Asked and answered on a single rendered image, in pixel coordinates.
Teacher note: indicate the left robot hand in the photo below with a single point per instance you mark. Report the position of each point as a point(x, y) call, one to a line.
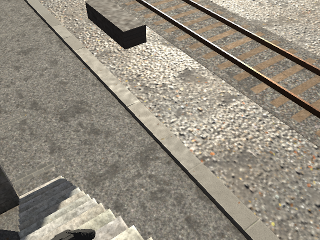
point(78, 234)

